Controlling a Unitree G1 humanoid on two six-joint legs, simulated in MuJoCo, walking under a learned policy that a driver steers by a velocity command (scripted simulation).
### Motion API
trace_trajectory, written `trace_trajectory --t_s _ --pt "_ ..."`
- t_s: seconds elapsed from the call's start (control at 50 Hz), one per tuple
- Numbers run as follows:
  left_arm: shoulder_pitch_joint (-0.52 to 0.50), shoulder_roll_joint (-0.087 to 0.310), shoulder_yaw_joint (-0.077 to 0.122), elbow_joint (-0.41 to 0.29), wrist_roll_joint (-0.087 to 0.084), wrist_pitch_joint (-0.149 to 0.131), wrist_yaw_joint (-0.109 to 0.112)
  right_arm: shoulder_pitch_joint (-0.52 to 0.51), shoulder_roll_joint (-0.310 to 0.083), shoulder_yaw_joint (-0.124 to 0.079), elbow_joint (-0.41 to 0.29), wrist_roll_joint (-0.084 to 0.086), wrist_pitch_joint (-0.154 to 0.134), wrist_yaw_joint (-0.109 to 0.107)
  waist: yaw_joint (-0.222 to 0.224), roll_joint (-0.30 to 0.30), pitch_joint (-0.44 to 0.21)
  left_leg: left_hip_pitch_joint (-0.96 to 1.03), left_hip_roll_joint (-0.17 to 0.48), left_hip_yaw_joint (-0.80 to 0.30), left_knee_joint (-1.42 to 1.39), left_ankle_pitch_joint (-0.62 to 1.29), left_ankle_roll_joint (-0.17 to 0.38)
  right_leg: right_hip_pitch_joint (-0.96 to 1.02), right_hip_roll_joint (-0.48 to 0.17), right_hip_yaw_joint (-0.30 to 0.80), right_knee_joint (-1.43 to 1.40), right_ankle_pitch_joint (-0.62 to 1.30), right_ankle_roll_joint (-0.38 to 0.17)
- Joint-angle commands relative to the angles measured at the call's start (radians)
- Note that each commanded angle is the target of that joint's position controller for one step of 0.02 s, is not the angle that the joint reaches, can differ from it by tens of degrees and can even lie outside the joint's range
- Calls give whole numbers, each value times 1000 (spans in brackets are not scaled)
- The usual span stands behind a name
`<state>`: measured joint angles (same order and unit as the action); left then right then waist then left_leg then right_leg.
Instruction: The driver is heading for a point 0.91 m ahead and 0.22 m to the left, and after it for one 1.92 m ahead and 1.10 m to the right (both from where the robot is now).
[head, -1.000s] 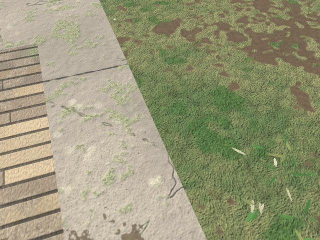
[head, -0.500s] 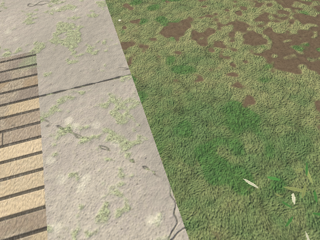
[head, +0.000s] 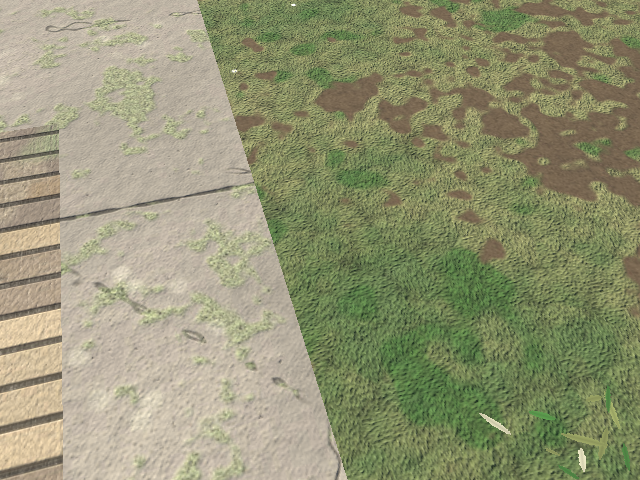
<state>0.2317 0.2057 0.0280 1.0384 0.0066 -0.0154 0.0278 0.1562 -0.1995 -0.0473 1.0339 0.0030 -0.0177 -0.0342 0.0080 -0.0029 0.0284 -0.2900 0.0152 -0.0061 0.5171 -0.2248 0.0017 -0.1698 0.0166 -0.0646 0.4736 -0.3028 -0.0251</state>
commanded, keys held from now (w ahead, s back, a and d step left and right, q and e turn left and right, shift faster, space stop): no key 0.08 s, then w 0.76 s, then w+q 0.16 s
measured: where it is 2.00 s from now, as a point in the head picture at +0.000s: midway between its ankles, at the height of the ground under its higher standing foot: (269, 315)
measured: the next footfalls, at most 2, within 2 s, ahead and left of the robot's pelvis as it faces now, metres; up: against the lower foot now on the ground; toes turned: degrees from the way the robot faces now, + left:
right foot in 0.90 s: +0.48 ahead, -0.10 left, +0.00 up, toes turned -3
left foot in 1.48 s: +0.74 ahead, +0.19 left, +0.00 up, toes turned +21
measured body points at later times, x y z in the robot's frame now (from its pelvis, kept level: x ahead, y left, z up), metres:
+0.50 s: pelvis +0.10 +0.05 +0.00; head +0.10 +0.07 +0.45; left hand +0.13 +0.31 -0.15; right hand +0.11 -0.21 -0.14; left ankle +0.07 +0.13 -0.74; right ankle +0.03 -0.09 -0.64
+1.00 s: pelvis +0.35 -0.01 -0.01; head +0.39 -0.01 +0.44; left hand +0.50 +0.24 -0.13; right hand +0.33 -0.27 -0.16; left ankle +0.18 +0.13 -0.63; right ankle +0.44 -0.10 -0.74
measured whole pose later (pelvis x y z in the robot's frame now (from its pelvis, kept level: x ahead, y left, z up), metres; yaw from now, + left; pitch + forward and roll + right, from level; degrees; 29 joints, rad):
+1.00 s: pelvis +0.35 -0.01 -0.01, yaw +3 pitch +1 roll -1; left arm 0.06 0.23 0.06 0.93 -0.01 -0.11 -0.03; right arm 0.36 -0.22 -0.05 1.06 0.04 -0.09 -0.01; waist -0.03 0.02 0.06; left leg -0.29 0.03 -0.06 1.20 -0.41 0.05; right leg -0.41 0.01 -0.11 0.53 -0.14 -0.06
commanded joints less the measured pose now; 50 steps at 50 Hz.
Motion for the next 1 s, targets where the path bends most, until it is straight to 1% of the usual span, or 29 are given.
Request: trace_trajectory --t_s 0.02,0.08,0.1,0.14,0.16,0.2,0.22,0.26,0.32,0.36,0.38,0.4,0.42,0.44,0.48,0.52,0.58,0.66,0.74,0.8,0.84,0.86,0.88,0.9,0.92,0.94,0.96,0.98,1.0 --pt "49 79 16 -11 -2 -2 4 6 -111 -20 -21 2 -4 -4 -1 21 -59 122 52 -51 -41 314 64 -47 -46 41 -64 191 -12" --pt "58 74 15 4 -2 2 6 1 -107 -20 -10 2 2 -5 -2 11 -45 118 45 -46 -44 293 62 -47 -48 41 -65 181 -9" --pt "84 67 14 20 -2 3 7 20 -96 -19 5 2 5 -4 1 8 -62 124 31 -32 -45 182 63 -38 -41 33 -73 78 -13" --pt "89 96 25 25 -15 6 9 31 -109 -27 16 14 9 -4 -1 -26 0 53 -11 2 -14 -205 76 -89 -49 60 -86 -229 -53" --pt "94 107 29 19 -22 1 12 19 -107 -27 8 17 3 -4 4 -45 54 -22 -18 3 -2 -338 81 -109 -83 111 -116 -357 -83" --pt "164 144 40 27 -34 -27 12 -49 -79 -21 -25 24 -30 4 39 -105 127 -187 -25 31 108 -301 81 -48 -216 302 -221 -474 -158" --pt "175 181 52 32 -36 -41 11 -75 -57 -16 -39 26 -48 14 40 -162 151 -250 -24 64 197 -199 80 -5 -315 428 -280 -469 -206" --pt "170 167 52 29 -24 -63 5 -101 -64 -18 -55 25 -71 31 36 -144 161 -322 28 26 288 -208 96 41 -383 489 -278 -292 -236" --pt "107 162 52 7 -39 -67 -11 -37 -61 -21 -35 37 -82 45 -19 -108 122 -145 24 69 95 -178 106 6 -305 316 -218 -116 -167" --pt "56 170 53 -13 -39 -60 -15 159 -93 -49 48 27 -74 44 -103 -84 41 227 -51 110 16 -16 93 -182 -193 174 -83 67 -108" --pt "10 139 43 -36 -34 -63 -16 301 -157 -72 79 22 -72 39 -161 60 0 362 77 -94 -92 -69 141 -292 -106 56 198 183 -49" --pt "18 62 25 -71 -29 -77 -11 420 -259 -91 90 22 -75 43 -179 333 -68 517 318 -558 -289 -131 286 -512 26 -18 561 -73 12" --pt "-9 79 31 -81 -39 -90 -13 375 -180 -57 83 6 -89 48 -140 227 -54 484 381 -684 -324 -140 315 -610 0 123 764 -233 -7" --pt "-8 89 34 -85 -57 -99 -22 287 -135 -38 57 5 -100 49 -93 146 3 435 364 -574 -307 -118 281 -664 -53 158 829 -162 -39" --pt "-14 103 46 -76 -50 -102 -22 184 -107 -20 21 5 -106 59 -44 60 41 341 282 -354 -329 5 212 -635 -127 134 744 15 -61" --pt "-14 104 58 -71 -40 -87 -24 198 -81 -6 25 -2 -98 57 -26 84 34 288 218 -213 -347 164 171 -548 -147 106 647 88 -53" --pt "-87 73 56 -97 -31 -68 -27 263 -117 -7 38 -7 -92 38 -31 68 48 281 207 -150 -375 290 184 -572 -142 74 533 156 -15" --pt "-257 54 42 -156 -30 -65 -35 279 -140 -9 26 -9 -84 19 -60 74 87 245 193 -89 -415 278 178 -559 -121 55 278 299 6" --pt "-369 60 32 -191 -36 -70 -54 337 -140 -15 41 4 -80 17 -84 74 123 286 211 -52 -423 259 180 -534 -97 34 149 352 -10" --pt "-414 73 29 -220 -39 -81 -73 343 -150 -25 47 10 -70 15 -72 79 128 372 247 -38 -374 334 169 -523 -89 36 87 305 -44" --pt "-358 109 43 -216 -38 -87 -79 314 -175 -34 38 9 -64 14 -22 106 70 403 255 -20 -281 586 151 -393 -49 9 65 245 -74" --pt "-271 141 61 -197 -35 -89 -75 303 -182 -37 33 8 -59 15 27 125 7 393 245 -17 -171 776 140 -252 -11 -13 66 224 -92" --pt "-85 185 87 -143 -37 -88 -67 280 -171 -31 25 5 -53 16 119 124 -93 321 198 7 30 852 114 -14 13 -20 53 234 -119" --pt "117 259 110 -100 -24 -86 -54 266 -143 -17 -4 -6 -54 21 186 46 -241 69 140 25 346 577 81 334 -164 181 80 197 -176" --pt "197 318 115 -77 -6 -85 -57 413 22 26 -8 8 -72 33 96 -236 -436 -288 -55 -4 722 -237 22 653 -441 691 -64 -36 -329" --pt "176 224 88 -79 -9 -88 -58 333 -78 1 -1 40 -96 35 133 -169 -410 -372 -39 -159 862 -324 44 581 -426 797 -186 -125 -293" --pt "68 180 73 -92 -16 -94 -55 233 -136 -19 -41 62 -105 31 106 -148 -236 -447 15 -129 892 -252 59 429 -403 622 -205 -85 -236" --pt "-28 139 59 -110 -15 -102 -56 184 -142 -22 -55 57 -104 20 67 -64 -152 -407 75 -104 851 -151 65 257 -373 481 -233 8 -204" --pt "-79 104 50 -107 -6 -109 -61 167 -132 -33 -55 41 -94 10 32 -37 -95 -351 108 -97 798 -90 69 118 -336 369 -265 84 -176"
